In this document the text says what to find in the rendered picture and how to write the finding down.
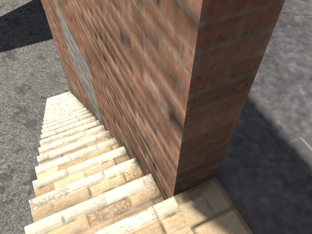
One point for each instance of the stairs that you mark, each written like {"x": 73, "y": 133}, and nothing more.
{"x": 85, "y": 180}

